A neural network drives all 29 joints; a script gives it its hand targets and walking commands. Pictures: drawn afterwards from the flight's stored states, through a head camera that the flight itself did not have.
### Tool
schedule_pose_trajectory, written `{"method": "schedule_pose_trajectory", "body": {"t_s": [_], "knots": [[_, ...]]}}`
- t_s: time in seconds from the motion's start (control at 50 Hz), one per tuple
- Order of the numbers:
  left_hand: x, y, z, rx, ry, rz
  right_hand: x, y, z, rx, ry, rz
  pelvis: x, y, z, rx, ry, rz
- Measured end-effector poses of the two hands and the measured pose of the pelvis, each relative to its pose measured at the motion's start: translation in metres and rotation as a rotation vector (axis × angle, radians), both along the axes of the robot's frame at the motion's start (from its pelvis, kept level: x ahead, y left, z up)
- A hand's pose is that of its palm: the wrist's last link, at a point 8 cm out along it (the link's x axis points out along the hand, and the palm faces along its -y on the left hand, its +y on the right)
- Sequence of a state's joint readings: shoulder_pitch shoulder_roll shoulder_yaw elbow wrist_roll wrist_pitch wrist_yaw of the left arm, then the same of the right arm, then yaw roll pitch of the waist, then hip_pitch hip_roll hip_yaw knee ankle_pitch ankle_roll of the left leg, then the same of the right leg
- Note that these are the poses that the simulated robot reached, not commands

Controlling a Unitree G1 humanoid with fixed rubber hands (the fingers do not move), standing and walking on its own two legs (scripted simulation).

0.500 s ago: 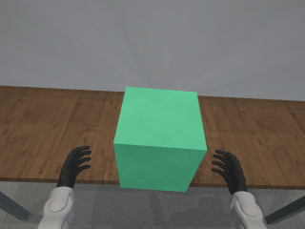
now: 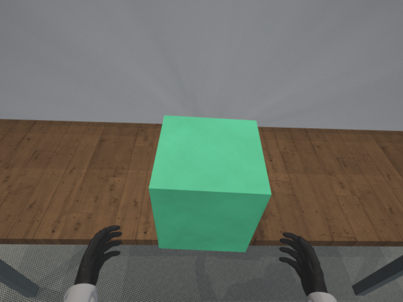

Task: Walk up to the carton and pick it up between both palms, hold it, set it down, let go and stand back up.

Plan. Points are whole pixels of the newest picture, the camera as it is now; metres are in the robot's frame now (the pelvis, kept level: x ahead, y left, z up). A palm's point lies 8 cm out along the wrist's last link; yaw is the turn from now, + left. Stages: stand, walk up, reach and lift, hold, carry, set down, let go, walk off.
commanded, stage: set down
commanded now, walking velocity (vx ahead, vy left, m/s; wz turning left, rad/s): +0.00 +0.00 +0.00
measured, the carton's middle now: (206, 186) +0.38 +0.00 +0.00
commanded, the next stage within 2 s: let go in 0.98 s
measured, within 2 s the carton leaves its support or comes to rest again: neither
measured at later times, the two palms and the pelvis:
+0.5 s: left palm (84, 288) +0.17 +0.23 -0.05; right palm (310, 293) +0.18 -0.21 -0.05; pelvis +0.00 +0.00 +0.00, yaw +0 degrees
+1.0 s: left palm (83, 300) +0.16 +0.23 -0.08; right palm out of the picture +0.17 -0.22 -0.07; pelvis +0.01 +0.00 +0.00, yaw +0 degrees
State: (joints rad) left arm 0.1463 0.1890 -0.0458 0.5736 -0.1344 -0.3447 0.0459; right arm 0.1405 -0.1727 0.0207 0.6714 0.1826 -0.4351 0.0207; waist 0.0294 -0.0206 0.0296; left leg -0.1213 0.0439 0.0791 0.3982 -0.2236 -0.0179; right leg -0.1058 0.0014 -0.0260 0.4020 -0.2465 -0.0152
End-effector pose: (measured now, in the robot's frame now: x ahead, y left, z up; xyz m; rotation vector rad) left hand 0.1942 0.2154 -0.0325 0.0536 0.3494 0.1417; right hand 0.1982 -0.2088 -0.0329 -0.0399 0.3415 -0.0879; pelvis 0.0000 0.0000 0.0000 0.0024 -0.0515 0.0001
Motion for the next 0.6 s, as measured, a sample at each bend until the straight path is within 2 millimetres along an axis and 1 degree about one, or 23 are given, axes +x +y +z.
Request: {"method": "schedule_pose_trajectory", "body": {"t_s": [0.18,0.6], "knots": [[-0.003,0.002,-0.006,0.007,0.08,0.0,-0.002,0.001,-0.002,-0.019,0.059,0.004,0.0,-0.001,0.002,0.001,-0.015,-0.003],[-0.025,0.012,-0.025,0.04,0.296,-0.006,-0.021,0.0,-0.021,-0.069,0.224,0.017,0.006,0.0,0.004,-0.002,-0.009,-0.002]]}}
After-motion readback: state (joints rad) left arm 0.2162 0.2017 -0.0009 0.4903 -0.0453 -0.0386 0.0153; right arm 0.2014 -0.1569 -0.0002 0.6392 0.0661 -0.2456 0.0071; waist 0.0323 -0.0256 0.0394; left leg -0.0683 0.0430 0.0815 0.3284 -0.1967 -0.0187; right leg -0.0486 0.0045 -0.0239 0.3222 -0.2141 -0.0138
